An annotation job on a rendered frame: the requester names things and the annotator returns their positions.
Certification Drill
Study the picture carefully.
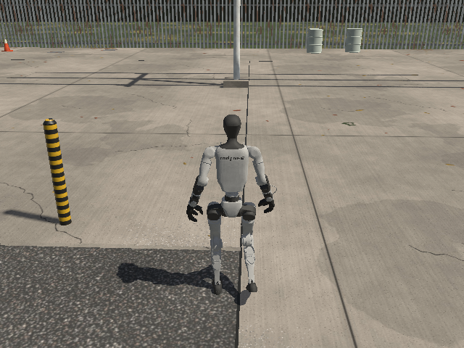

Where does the right robot shin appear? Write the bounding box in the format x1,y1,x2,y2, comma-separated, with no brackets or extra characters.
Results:
244,234,255,284

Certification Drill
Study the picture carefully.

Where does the robot left hand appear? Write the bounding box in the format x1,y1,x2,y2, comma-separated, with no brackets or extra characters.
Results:
186,204,203,222

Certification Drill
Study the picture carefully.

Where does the robot right upper arm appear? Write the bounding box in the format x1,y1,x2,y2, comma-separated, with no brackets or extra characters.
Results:
247,146,267,186

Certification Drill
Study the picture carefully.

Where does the right robot forearm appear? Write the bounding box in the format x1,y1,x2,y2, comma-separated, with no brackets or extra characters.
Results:
260,175,273,202

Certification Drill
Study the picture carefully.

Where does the robot left upper arm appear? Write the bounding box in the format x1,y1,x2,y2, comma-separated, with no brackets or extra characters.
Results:
197,146,217,187

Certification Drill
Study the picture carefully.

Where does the left robot forearm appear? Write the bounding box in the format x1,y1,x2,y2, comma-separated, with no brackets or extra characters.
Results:
188,176,204,207

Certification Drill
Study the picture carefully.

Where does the humanoid robot torso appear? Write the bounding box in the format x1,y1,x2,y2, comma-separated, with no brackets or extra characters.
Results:
215,142,249,218

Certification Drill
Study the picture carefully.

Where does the robot right hand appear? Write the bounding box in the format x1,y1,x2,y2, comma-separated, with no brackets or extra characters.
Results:
258,199,275,213

